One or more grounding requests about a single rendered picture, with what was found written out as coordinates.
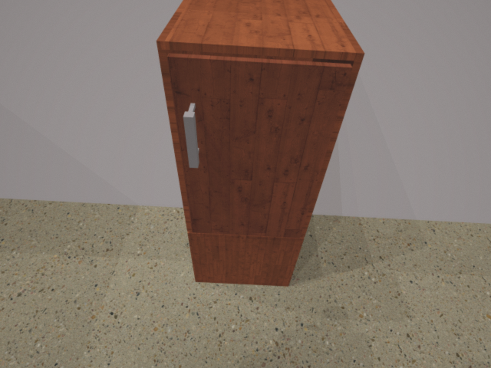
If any cupboard door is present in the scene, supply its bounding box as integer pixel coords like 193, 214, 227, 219
167, 53, 352, 238

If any handle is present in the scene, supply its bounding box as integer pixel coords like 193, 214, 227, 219
183, 103, 199, 168

